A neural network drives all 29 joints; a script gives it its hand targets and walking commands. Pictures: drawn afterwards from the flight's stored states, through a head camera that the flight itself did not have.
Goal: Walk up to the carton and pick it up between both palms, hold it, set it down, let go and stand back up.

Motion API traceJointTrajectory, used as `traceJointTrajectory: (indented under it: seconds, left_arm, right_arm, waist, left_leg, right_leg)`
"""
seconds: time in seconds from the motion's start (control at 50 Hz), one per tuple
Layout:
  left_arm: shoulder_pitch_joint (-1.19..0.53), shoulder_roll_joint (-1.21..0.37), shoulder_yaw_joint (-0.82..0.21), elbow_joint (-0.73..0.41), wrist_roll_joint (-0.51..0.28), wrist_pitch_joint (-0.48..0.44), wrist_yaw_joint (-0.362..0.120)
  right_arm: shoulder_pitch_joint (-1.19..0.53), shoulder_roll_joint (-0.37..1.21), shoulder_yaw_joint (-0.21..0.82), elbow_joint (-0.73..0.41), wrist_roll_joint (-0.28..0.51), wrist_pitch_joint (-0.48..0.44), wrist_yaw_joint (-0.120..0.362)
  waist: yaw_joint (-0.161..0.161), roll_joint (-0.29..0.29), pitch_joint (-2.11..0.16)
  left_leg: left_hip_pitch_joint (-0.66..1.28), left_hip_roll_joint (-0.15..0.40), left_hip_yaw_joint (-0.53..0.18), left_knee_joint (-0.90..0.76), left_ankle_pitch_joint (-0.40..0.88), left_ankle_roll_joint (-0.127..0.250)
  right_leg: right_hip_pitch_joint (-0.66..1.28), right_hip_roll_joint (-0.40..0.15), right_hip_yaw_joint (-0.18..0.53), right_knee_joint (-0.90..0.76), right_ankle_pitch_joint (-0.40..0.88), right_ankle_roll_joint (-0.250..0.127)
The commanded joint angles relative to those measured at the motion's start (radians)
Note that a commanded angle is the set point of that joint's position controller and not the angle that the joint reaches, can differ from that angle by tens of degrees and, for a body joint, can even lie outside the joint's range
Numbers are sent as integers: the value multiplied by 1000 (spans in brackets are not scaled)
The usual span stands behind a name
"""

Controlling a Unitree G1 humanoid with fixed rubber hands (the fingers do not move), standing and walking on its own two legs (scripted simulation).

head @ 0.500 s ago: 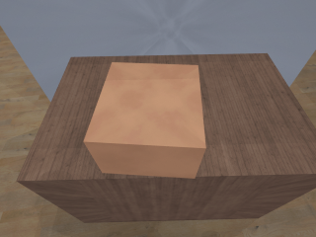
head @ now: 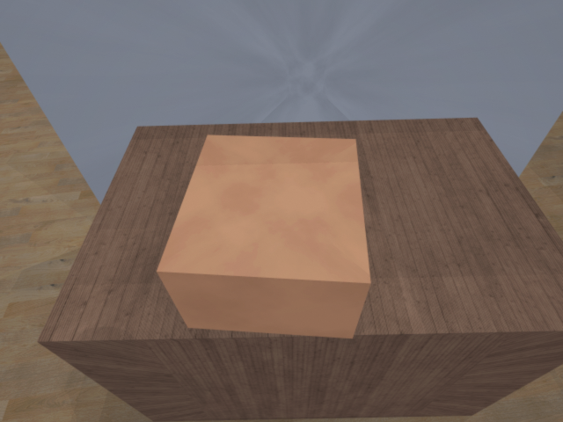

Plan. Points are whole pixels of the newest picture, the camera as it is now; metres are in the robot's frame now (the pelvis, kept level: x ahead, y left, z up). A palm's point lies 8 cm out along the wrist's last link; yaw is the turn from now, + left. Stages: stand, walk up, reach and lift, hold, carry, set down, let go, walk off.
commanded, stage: stand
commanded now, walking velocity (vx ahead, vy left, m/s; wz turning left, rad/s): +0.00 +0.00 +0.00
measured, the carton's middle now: (274, 229) +0.45 +0.05 -0.02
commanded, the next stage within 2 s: walk up in 1.28 s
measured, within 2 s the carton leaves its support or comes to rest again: neither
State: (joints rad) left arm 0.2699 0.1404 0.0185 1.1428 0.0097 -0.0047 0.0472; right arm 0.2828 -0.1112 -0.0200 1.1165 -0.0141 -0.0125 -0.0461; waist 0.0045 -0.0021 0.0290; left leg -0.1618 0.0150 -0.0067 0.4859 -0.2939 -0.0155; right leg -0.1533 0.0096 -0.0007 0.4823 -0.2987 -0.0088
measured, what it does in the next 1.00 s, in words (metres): stands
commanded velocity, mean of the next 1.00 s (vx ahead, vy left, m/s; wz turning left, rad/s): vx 0.00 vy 0.00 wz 0.00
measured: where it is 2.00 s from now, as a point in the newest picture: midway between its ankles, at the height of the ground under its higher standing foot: outside the picture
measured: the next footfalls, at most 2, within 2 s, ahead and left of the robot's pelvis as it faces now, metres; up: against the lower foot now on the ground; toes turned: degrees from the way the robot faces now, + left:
left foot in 1.78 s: +0.00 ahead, +0.20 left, +0.00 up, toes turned -8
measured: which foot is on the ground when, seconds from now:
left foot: down 0.00-1.00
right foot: down 0.00-1.00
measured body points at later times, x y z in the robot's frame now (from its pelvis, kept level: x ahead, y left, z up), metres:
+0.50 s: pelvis -0.03 -0.01 +0.00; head -0.02 -0.01 +0.45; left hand -0.05 +0.20 -0.16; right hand -0.07 -0.21 -0.16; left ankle -0.02 +0.13 -0.74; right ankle -0.02 -0.11 -0.74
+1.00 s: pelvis -0.04 -0.01 +0.00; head -0.03 -0.01 +0.45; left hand -0.07 +0.19 -0.16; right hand -0.09 -0.21 -0.16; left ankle -0.02 +0.13 -0.74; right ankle -0.02 -0.11 -0.74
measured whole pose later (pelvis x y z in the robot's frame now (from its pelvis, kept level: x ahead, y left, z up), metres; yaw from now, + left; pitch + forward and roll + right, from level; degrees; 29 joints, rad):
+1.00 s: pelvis -0.04 -0.01 +0.00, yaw +0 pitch -1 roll +0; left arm 0.32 0.10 0.00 1.18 0.01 0.01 0.04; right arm 0.36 -0.09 0.01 1.18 -0.01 0.00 -0.04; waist 0.00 -0.01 0.03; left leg -0.22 0.04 -0.02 0.45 -0.21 -0.04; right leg -0.21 0.03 0.00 0.44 -0.22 -0.03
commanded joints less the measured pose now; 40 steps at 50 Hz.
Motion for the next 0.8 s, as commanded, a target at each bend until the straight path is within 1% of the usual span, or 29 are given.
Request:
traceJointTrajectory:
  seconds: [0.0, 0.02, 0.04, 0.06, 0.12, 0.16, 0.2, 0.22, 0.24, 0.26, 0.3, 0.34, 0.36, 0.38, 0.42, 0.46, 0.48, 0.5, 0.52, 0.54, 0.58, 0.6, 0.64, 0.66, 0.68, 0.7, 0.72, 0.76, 0.78]
  left_arm:
    - [79, 93, 7, 19, -1, -8, 8]
    - [77, 73, 11, 14, -4, -8, 6]
    - [87, 45, 5, 10, -2, -6, 2]
    - [85, 13, -11, 29, -6, -7, 7]
    - [66, 68, 6, 16, 3, -8, 1]
    - [91, 78, 8, 33, -1, -3, 0]
    - [81, 25, -9, 34, 6, -1, 6]
    - [86, -1, -15, 35, 5, -3, 7]
    - [99, 32, -5, 41, 1, -2, 5]
    - [95, 70, 0, 36, 3, -7, 3]
    - [82, 50, -5, 41, 3, -2, 4]
    - [91, 74, 6, 39, 10, -1, 1]
    - [107, 65, 5, 39, 5, -1, 1]
    - [114, 63, 2, 44, 1, 2, 0]
    - [119, 63, 6, 41, 3, -3, -2]
    - [99, 21, -8, 35, 2, -2, -3]
    - [106, 10, -11, 40, 1, -2, 1]
    - [126, 62, -2, 45, 3, 3, -1]
    - [101, 4, -17, 44, -2, 2, -1]
    - [70, 49, -4, 25, -1, -1, -5]
    - [124, 23, -11, 35, -1, -1, 2]
    - [106, 47, -8, 36, 7, 5, -5]
    - [128, 42, -15, 30, -1, 1, -3]
    - [118, 45, -8, 38, -1, 4, -1]
    - [113, 54, -9, 31, -1, 3, 3]
    - [154, 34, -12, 35, -1, -1, 2]
    - [171, 38, -12, 47, -2, 5, 4]
    - [142, 69, 0, 28, 3, 1, -3]
    - [124, 13, -10, 24, 1, 1, -7]
  right_arm:
    - [78, -112, -17, 14, 6, 6, -8]
    - [108, -60, -7, 31, 6, 7, -6]
    - [76, -55, 0, 27, 4, 8, -7]
    - [64, -85, -9, 18, 5, 11, -9]
    - [53, -62, 1, 32, 4, 14, -4]
    - [58, -82, 1, 35, 2, 9, -4]
    - [99, -80, -1, 58, 6, 14, -9]
    - [99, -72, 5, 57, 5, 14, -12]
    - [86, -47, 14, 73, -2, 21, -14]
    - [113, -77, 7, 62, 8, 17, -11]
    - [109, -56, 12, 75, -1, 11, -6]
    - [93, -87, 5, 76, 1, 13, -7]
    - [94, -64, 13, 65, 5, 11, -6]
    - [96, -88, 3, 67, -1, 13, -3]
    - [112, -20, 29, 79, 0, 10, -5]
    - [104, -57, 11, 69, 4, 9, -1]
    - [113, -68, 13, 74, -1, 7, 2]
    - [74, -93, 5, 60, 1, 14, -3]
    - [100, -66, 10, 60, 2, 15, 4]
    - [118, -42, 19, 72, 0, 18, 0]
    - [120, -63, 19, 75, -2, 15, 1]
    - [136, -60, 12, 80, 2, 17, -2]
    - [148, -82, 15, 90, 1, 19, -3]
    - [131, -53, 22, 75, 3, 13, 2]
    - [140, -82, 15, 72, -2, 14, 3]
    - [134, -27, 28, 71, 3, 17, 0]
    - [138, -37, 22, 65, 4, 15, 4]
    - [154, -76, 12, 70, 9, 13, 6]
    - [164, -36, 21, 74, 3, 12, 6]
  waist:
    - [-7, 20, 77]
    - [-8, 18, 56]
    - [17, 22, 57]
    - [-7, -8, 89]
    - [6, 9, 69]
    - [9, -38, 81]
    - [-6, -6, 109]
    - [-5, 50, 76]
    - [5, 32, 100]
    - [-12, 14, 76]
    - [-16, 21, 78]
    - [6, 4, 75]
    - [3, -41, 69]
    - [4, 22, 85]
    - [9, -1, 51]
    - [-12, 4, 81]
    - [-13, 44, 25]
    - [9, 8, 84]
    - [-10, 28, 118]
    - [-13, -18, 95]
    - [1, 21, 90]
    - [-14, -18, 101]
    - [-5, 36, 138]
    - [-7, -31, 141]
    - [-9, -36, 125]
    - [11, -31, 122]
    - [-2, -11, 133]
    - [-6, 33, 73]
    - [-2, 22, 119]
  left_leg:
    - [-40, 63, -54, -91, 238, 36]
    - [-27, 61, -50, -89, 222, 37]
    - [-9, 65, -51, -75, 246, 36]
    - [20, 64, -50, -86, 224, 31]
    - [-21, 64, -60, -103, 166, 33]
    - [2, 72, -65, -108, 194, 38]
    - [-60, 59, -47, -123, 139, 24]
    - [-6, 63, -49, -126, 143, 31]
    - [-36, 66, -52, -114, 156, 29]
    - [17, 65, -52, -114, 188, 28]
    - [-23, 67, -65, -131, 117, 32]
    - [-86, 63, -64, -133, 80, 29]
    - [-30, 62, -52, -129, 130, 31]
    - [-11, 60, -51, -113, 156, 26]
    - [-43, 71, -66, -135, 129, 32]
    - [-15, 71, -70, -117, 153, 26]
    - [-47, 61, -78, -133, 82, 37]
    - [-38, 54, -43, -125, 102, 22]
    - [-17, 61, -43, -111, 113, 21]
    - [-53, 64, -63, -126, 110, 17]
    - [-97, 56, -61, -132, 81, 21]
    - [-32, 56, -55, -131, 102, 20]
    - [-80, 57, -64, -142, 55, 22]
    - [-76, 62, -70, -131, 78, 27]
    - [-78, 65, -68, -136, 95, 26]
    - [-75, 54, -56, -118, 92, 18]
    - [-14, 49, -53, -111, 87, 19]
    - [-50, 57, -61, -125, 56, 21]
    - [-70, 59, -49, -116, 62, 11]
  right_leg:
    - [-36, -79, 69, -94, 257, -32]
    - [-1, -88, 80, -84, 244, -39]
    - [-21, -89, 81, -103, 257, -37]
    - [-79, -84, 89, -107, 256, -36]
    - [-44, -75, 73, -119, 186, -23]
    - [-69, -74, 80, -129, 188, -24]
    - [-51, -76, 77, -122, 161, -24]
    - [-65, -87, 91, -126, 180, -34]
    - [-41, -75, 82, -128, 159, -27]
    - [-80, -81, 91, -146, 164, -35]
    - [-65, -70, 88, -146, 130, -30]
    - [-17, -75, 89, -137, 101, -33]
    - [-55, -85, 111, -149, 86, -34]
    - [-88, -75, 103, -154, 102, -31]
    - [-24, -76, 85, -142, 116, -37]
    - [-83, -72, 85, -155, 126, -36]
    - [-15, -71, 83, -141, 107, -41]
    - [-80, -74, 101, -162, 41, -35]
    - [-126, -83, 104, -172, 56, -43]
    - [-75, -74, 85, -159, 61, -38]
    - [-44, -79, 98, -155, 38, -34]
    - [-110, -72, 85, -160, 44, -32]
    - [-120, -67, 89, -160, 26, -34]
    - [-106, -71, 100, -171, -3, -32]
    - [-90, -84, 100, -180, 0, -36]
    - [-128, -85, 112, -203, -51, -42]
    - [-187, -93, 149, -221, -96, -49]
    - [-93, -75, 126, -192, -7, -45]
    - [-132, -85, 120, -180, 3, -45]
